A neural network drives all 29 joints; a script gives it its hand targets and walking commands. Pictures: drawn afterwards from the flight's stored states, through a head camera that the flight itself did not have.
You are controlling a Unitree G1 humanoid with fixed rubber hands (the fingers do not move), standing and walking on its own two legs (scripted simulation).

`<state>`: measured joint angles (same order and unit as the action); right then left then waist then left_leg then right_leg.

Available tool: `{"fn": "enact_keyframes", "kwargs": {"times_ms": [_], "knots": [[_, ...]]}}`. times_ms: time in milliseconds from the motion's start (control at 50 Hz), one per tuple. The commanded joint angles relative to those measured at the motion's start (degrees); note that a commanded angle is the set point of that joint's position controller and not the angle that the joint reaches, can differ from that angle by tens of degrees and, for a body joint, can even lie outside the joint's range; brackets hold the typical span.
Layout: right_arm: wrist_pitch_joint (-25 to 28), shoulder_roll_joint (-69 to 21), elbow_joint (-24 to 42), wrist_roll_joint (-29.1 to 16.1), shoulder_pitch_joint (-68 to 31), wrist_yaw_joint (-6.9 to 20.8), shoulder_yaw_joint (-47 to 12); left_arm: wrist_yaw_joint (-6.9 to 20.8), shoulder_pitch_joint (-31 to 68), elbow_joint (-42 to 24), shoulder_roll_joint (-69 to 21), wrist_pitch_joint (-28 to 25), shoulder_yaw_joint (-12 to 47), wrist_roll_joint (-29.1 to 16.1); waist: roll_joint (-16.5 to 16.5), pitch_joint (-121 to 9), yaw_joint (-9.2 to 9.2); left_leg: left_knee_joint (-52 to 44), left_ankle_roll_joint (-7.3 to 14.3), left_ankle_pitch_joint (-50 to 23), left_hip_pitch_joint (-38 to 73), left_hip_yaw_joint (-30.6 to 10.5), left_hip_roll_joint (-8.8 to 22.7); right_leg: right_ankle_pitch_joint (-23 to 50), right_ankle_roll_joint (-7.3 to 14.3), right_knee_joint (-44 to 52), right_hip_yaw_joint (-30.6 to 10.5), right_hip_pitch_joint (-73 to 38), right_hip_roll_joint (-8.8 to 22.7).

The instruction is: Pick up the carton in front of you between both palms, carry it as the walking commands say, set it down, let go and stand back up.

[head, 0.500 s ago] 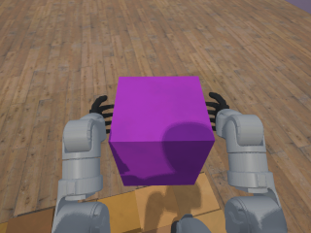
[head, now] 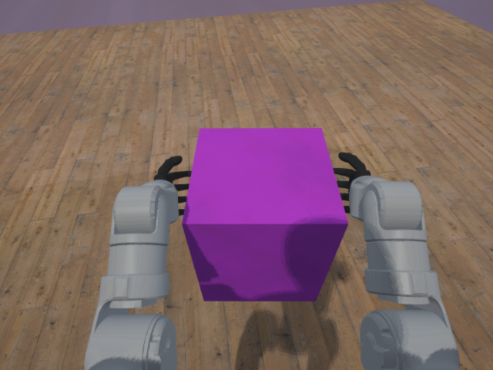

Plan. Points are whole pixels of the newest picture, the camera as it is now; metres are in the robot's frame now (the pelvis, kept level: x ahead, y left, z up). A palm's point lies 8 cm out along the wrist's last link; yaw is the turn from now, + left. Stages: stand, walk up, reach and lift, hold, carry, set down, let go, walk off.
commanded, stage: carry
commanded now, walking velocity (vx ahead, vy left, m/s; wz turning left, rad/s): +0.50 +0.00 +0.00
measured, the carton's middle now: (260, 218) +0.38 +0.01 +0.05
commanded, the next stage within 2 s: none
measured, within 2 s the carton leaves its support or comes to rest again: neither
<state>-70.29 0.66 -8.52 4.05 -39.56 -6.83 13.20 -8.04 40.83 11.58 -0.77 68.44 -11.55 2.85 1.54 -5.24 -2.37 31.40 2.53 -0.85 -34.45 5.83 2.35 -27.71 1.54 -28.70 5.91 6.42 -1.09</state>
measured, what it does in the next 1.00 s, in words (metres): walks ahead: left foot, then right foot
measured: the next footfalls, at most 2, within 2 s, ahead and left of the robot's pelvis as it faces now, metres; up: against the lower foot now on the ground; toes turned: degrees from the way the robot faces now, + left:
left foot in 0.02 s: +0.20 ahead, +0.10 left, +0.00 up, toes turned +6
right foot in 0.46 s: +0.45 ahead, -0.09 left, -0.03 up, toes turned -6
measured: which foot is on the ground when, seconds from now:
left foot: up 0.00-0.00, down 0.02-0.48, up 0.50-0.86, down 0.88-1.00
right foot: down 0.00-0.02, up 0.04-0.44, down 0.46-0.88, up 0.90-1.00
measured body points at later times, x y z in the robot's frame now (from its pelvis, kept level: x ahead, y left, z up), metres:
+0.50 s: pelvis +0.32 +0.00 -0.02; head +0.32 -0.01 +0.43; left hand +0.70 +0.13 +0.12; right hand +0.69 -0.17 +0.11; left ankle +0.17 +0.09 -0.71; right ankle +0.41 -0.09 -0.75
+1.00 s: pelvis +0.62 +0.04 -0.02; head +0.67 +0.06 +0.43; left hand +1.00 +0.19 +0.08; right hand +0.99 -0.11 +0.08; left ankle +0.67 +0.12 -0.75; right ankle +0.51 -0.08 -0.65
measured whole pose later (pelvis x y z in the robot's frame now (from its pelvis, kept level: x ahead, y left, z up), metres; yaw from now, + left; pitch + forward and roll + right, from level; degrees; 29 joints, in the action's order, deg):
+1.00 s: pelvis +0.62 +0.04 -0.02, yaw +0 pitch +6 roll -1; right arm -68.4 -1.8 -7.1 4.7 -38.6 -7.5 12.8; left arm -7.8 39.8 7.3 0.4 69.6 -12.2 1.7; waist -0.5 -0.6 0.7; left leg 31.3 4.2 11.3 -26.3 7.6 0.9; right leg -26.0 0.3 -68.0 1.8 27.4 0.6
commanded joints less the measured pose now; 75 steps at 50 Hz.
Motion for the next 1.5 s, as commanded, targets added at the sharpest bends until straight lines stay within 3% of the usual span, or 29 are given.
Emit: {"fn": "enact_keyframes", "kwargs": {"times_ms": [0, 20, 40, 60, 120, 200, 320, 400, 440, 460, 480, 500, 520, 560, 620, 780, 820, 840, 860, 880, 900, 980, 1220, 1300, 1320, 1340, 1360, 1420, 1480], "knots": [[1.48, -62.00, -1.46, -22.26, -37.58, 12.89, -33.32, 15.26, 36.94, -2.05, -61.59, -0.75, 32.11, -23.39, -9.13, -21.22, 3.56, -8.34, 0.95, -3.81, 21.74, 4.93, -3.98, 52.03, 2.04, -14.32, -0.30, -7.10, 8.07], [1.84, -61.19, -2.70, -21.77, -38.46, 13.33, -32.04, 15.22, 37.79, -0.88, -62.66, -0.66, 31.83, -23.21, -1.06, -26.30, 3.66, -3.23, 4.66, -6.21, 40.22, -6.61, 4.73, 35.98, -0.45, -26.58, -0.78, 8.89, 5.45], [2.68, -62.00, -3.64, -21.94, -37.89, 13.58, -31.74, 15.27, 39.76, -2.47, -63.79, -0.59, 31.77, -23.45, 13.61, -30.49, 6.40, -5.45, 12.24, -2.88, 52.51, -28.83, 15.41, 12.34, -2.17, -40.70, -1.57, 27.31, -1.89], [3.03, -63.59, -2.80, -23.29, -37.75, 13.75, -31.76, 15.07, 41.71, -3.78, -64.49, -0.82, 32.53, -23.73, 14.91, -28.79, 6.44, -8.25, 12.89, 3.90, 50.46, -32.60, 15.67, -0.69, -0.56, -47.37, -4.72, 33.04, -2.89], [3.65, -67.26, 5.51, -28.02, -47.11, 13.95, -34.43, 13.40, 45.57, -8.54, -65.98, -1.48, 32.90, -24.96, 2.28, -23.71, 5.75, -8.21, 9.97, 3.59, 40.64, -24.93, 13.78, 4.13, 1.08, -41.85, -7.46, 35.44, 2.29], [2.89, -66.75, 10.45, -30.05, -47.53, 13.18, -35.97, 10.92, 42.98, -11.90, -64.79, -0.76, 33.53, -24.32, 5.36, -24.67, 5.55, -9.47, 10.00, 3.04, 38.37, -18.41, 12.52, 4.48, -0.34, -27.49, -5.11, 33.77, 2.60], [1.64, -63.87, 8.04, -27.30, -41.92, 13.28, -36.35, 10.88, 38.82, -10.48, -61.68, 0.60, 34.19, -21.63, 5.35, -22.50, 6.45, -8.79, 9.07, -3.29, 36.57, -12.10, 10.69, 24.33, -0.95, -11.89, -3.88, 30.89, 3.52], [2.14, -63.62, 1.64, -25.23, -39.74, 14.06, -35.40, 13.32, 36.28, -2.97, -61.39, 0.84, 32.74, -20.69, 3.43, -16.56, 7.06, -3.98, 4.97, -9.20, 34.95, -6.03, 6.42, 33.73, -0.19, 5.08, 1.88, 22.23, -0.26], [2.68, -64.04, -0.91, -25.17, -39.00, 14.37, -34.75, 14.29, 34.31, 0.85, -61.29, 0.26, 30.87, -20.14, -0.24, -19.00, 3.83, 8.74, 1.87, -10.72, 26.50, -0.73, 2.28, 41.12, 1.68, 8.42, 5.35, 3.34, -0.88], [2.89, -63.54, -2.39, -25.24, -39.20, 14.49, -34.11, 14.65, 32.15, 3.00, -60.77, -0.05, 29.48, -19.42, -2.23, -21.83, 0.44, 17.97, -0.21, -0.91, 16.32, 0.31, 0.73, 49.64, 4.11, 4.13, -2.55, -9.34, 6.58], [2.57, -65.85, -4.21, -25.38, -40.78, 14.69, -33.90, 14.50, 32.79, 4.66, -59.14, -0.50, 27.85, -18.35, -14.51, -26.95, -0.22, 30.32, -1.25, 29.60, -0.17, -0.95, -2.68, 74.31, 10.18, -5.86, -18.76, -28.02, 19.67], [2.59, -66.86, -6.14, -26.06, -40.28, 14.73, -32.83, 14.26, 32.05, 5.87, -57.80, -0.99, 26.43, -17.83, -19.00, -30.04, -2.81, 44.25, -2.36, 37.20, -13.82, -3.58, -5.88, 63.41, 17.75, -3.48, -29.87, -36.19, 24.44], [2.96, -67.11, -4.94, -26.22, -41.55, 14.66, -32.90, 14.28, 32.41, 4.32, -59.57, -1.67, 26.45, -18.76, -15.31, -29.53, -3.24, 47.73, -1.26, 35.91, -19.02, -6.21, -3.15, 46.10, 18.57, -0.78, -32.32, -33.69, 24.37], [3.56, -68.77, -0.51, -26.88, -46.15, 13.97, -33.71, 14.23, 40.59, -3.61, -63.98, -2.53, 29.54, -22.63, -6.06, -25.63, -2.24, 43.48, -0.76, 29.68, -18.75, -8.77, 0.78, 34.58, 15.10, 3.02, -28.85, -23.81, 21.41], [3.82, -69.06, 5.60, -27.47, -46.51, 12.15, -34.37, 13.50, 47.88, -12.85, -67.29, -2.79, 33.97, -27.43, -5.86, -23.83, -0.34, 34.91, -1.95, 24.85, -11.86, -6.66, 2.09, 24.81, 12.65, 6.26, -21.97, -12.99, 17.99], [2.90, -62.14, 11.68, -23.41, -39.61, 9.57, -36.53, 13.28, 42.47, -17.70, -63.78, -1.11, 38.46, -28.30, -10.21, -22.28, -1.11, 3.55, -0.95, 7.03, 4.48, 2.90, -2.86, 49.23, 6.45, 1.41, -5.75, -9.74, 12.30], [2.38, -60.86, 9.26, -22.49, -36.83, 10.17, -36.40, 13.43, 39.72, -15.29, -62.56, -0.58, 38.42, -27.41, -8.55, -25.26, 1.82, -6.06, 0.54, 0.16, 18.59, 6.40, -5.63, 55.78, 3.20, -8.70, -0.64, -7.49, 9.78], [2.23, -60.26, 7.87, -22.14, -35.44, 10.65, -35.99, 13.59, 38.79, -13.79, -62.03, -0.43, 38.45, -26.77, -6.45, -27.46, 4.23, -6.69, 1.40, -2.11, 30.49, 5.01, -3.41, 49.41, 1.40, -15.59, 0.62, -0.61, 8.45], [2.00, -59.35, 6.45, -22.06, -34.34, 11.20, -35.25, 13.82, 37.88, -12.05, -61.11, -0.29, 38.28, -25.88, -0.19, -30.64, 5.73, -4.48, 2.83, -6.87, 42.85, -10.04, 8.76, 27.60, -0.78, -25.32, -0.13, 10.57, 7.37], [2.13, -57.24, 4.42, -20.74, -34.94, 11.47, -34.37, 14.10, 37.62, -9.28, -62.44, 0.24, 37.49, -25.61, 14.62, -36.62, 5.47, -4.67, 12.28, -13.96, 59.98, -34.04, 22.26, -1.75, -2.78, -39.32, -2.97, 29.11, -0.73], [2.11, -59.02, 2.99, -21.42, -33.47, 11.89, -34.74, 14.23, 37.41, -8.21, -61.86, 0.21, 36.76, -24.80, 14.21, -35.25, 6.08, -5.77, 14.21, -10.09, 60.31, -36.70, 21.07, -3.79, -1.56, -46.38, -6.44, 36.52, -0.23], [2.85, -64.95, 11.58, -26.72, -44.32, 13.39, -37.84, 13.16, 41.87, -11.40, -65.55, -0.71, 37.37, -24.86, 3.67, -26.73, 5.62, -7.74, 8.15, -13.84, 48.49, -21.76, 15.30, 4.86, -1.21, -38.46, -6.57, 37.78, 4.67], [0.04, -64.49, 10.54, -24.03, -30.08, 16.05, -37.78, 12.35, 25.61, -12.37, -63.69, 1.26, 37.38, -18.72, 6.99, -17.38, 3.89, -12.20, 3.64, -25.92, 44.35, -3.08, 9.51, 26.16, -1.73, -1.10, 3.67, 27.28, 1.40], [-0.20, -64.95, 10.97, -21.54, -21.70, 16.42, -38.62, 14.96, 19.21, -12.73, -65.91, 1.87, 38.30, -19.36, 5.26, -21.49, 2.05, 3.98, -1.69, -24.80, 33.62, 3.49, 6.62, 29.54, 0.70, 7.95, 7.50, -1.57, 0.01], [-0.18, -64.60, 11.88, -21.38, -20.84, 16.54, -39.19, 15.62, 16.62, -13.05, -65.98, 1.89, 38.17, -19.39, -0.58, -25.13, 0.67, 15.21, -3.06, -4.51, 22.45, 2.72, 5.62, 27.10, 2.26, 6.18, -5.36, -14.27, 10.48], [-0.65, -67.24, 12.82, -21.75, -21.15, 16.73, -40.06, 15.81, 16.59, -12.75, -64.12, 1.54, 37.63, -18.04, -13.98, -28.85, 0.72, 30.21, -4.53, 17.55, 3.04, 0.80, -1.05, 29.66, 11.44, 5.73, -28.37, -29.85, 24.72], [-0.46, -66.62, 14.64, -21.95, -19.76, 16.93, -40.61, 16.08, 13.08, -13.09, -65.66, 1.16, 38.42, -18.34, -16.05, -26.08, 0.51, 38.50, -3.76, 30.08, -7.60, -3.19, -3.14, 27.46, 14.65, 10.14, -35.85, -28.93, 25.83], [1.28, -69.45, 19.07, -23.03, -17.15, 16.69, -43.48, 16.82, 14.42, -23.47, -68.72, 0.14, 41.99, -20.52, -5.00, -20.05, 1.27, 34.80, -2.72, 22.36, -6.05, -5.97, 3.67, 33.75, 8.69, 12.80, -20.48, -15.59, 21.68], [2.88, -69.49, 23.72, -21.71, -10.15, 15.64, -45.96, 17.52, 8.68, -29.04, -67.63, -0.59, 44.71, -21.12, -7.81, -20.01, 1.31, 22.18, -4.36, 20.64, 2.13, -2.18, 2.77, 43.24, 5.87, 13.54, -8.01, -9.41, 17.91]]}}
